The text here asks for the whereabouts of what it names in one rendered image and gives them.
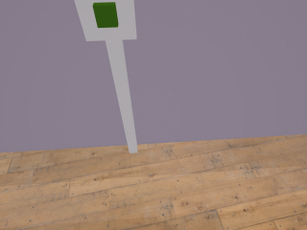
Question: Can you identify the button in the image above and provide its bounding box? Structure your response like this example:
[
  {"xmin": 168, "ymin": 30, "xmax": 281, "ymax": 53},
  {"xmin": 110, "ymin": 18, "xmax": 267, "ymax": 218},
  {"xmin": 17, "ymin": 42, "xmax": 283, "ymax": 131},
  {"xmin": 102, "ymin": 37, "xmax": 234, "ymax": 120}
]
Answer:
[{"xmin": 92, "ymin": 2, "xmax": 119, "ymax": 28}]

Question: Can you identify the panel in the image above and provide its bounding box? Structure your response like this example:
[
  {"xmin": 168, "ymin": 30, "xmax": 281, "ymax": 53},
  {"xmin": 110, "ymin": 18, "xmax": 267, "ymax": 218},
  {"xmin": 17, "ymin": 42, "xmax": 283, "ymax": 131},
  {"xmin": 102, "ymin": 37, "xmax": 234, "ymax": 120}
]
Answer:
[{"xmin": 74, "ymin": 0, "xmax": 137, "ymax": 153}]

